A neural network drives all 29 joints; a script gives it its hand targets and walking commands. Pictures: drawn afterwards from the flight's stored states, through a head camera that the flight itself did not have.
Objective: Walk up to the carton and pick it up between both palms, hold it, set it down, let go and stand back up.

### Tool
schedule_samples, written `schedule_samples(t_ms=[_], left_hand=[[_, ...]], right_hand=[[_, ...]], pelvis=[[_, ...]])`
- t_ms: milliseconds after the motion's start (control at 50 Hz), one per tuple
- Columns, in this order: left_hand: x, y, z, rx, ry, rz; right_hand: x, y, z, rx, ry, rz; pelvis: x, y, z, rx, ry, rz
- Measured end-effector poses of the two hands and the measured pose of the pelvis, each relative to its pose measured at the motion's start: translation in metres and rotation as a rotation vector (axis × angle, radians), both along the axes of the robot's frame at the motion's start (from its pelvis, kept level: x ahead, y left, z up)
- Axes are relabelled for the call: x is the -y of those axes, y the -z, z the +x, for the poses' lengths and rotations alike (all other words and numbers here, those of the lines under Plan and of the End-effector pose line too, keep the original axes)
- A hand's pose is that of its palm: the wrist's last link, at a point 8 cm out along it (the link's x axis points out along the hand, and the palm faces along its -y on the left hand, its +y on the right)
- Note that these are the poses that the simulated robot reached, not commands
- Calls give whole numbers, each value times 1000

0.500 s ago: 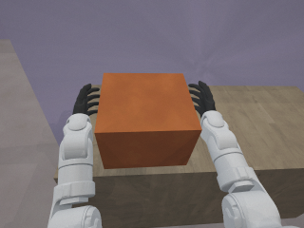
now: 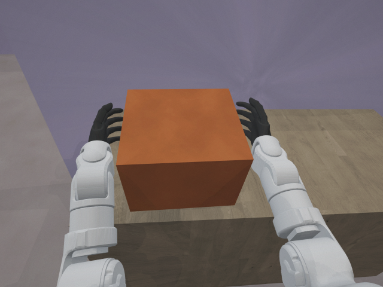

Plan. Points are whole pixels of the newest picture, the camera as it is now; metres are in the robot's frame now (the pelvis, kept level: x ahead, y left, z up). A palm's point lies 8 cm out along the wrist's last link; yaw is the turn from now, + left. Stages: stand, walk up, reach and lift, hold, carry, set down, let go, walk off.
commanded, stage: reach and lift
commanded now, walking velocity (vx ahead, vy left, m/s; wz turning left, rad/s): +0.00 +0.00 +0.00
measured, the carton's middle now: (181, 147) +0.39 +0.01 +0.11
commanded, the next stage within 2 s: hold in 0.06 s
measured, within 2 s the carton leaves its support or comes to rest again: neither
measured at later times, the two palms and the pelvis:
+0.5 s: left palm (97, 140) +0.35 +0.18 +0.17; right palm (259, 130) +0.36 -0.15 +0.18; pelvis +0.00 +0.00 +0.00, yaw +0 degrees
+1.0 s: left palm (99, 140) +0.35 +0.17 +0.17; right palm (262, 130) +0.36 -0.15 +0.18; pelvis +0.01 +0.00 +0.00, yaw +0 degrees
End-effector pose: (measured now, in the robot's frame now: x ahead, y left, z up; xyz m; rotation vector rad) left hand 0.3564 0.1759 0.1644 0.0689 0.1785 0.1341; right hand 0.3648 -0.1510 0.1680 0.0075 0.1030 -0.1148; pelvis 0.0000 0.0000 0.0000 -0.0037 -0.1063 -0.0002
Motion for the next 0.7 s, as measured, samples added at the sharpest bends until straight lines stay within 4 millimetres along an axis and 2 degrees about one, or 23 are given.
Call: schedule_samples(t_ms=[100,240,380,700], left_hand=[[-1,2,2,-20,3,-14],[-3,-5,-6,16,-2,-7],[-4,-6,-9,0,-14,-24],[1,-11,-5,1,-7,-11]], right_hand=[[0,0,1,-19,3,-6],[-3,-10,-4,18,-7,-15],[-5,-11,-5,3,-14,-4],[1,-14,-2,6,-8,-1]], pelvis=[[0,0,-1,5,0,1],[-1,0,1,11,1,0],[-1,0,0,4,0,2],[1,0,2,17,2,1]])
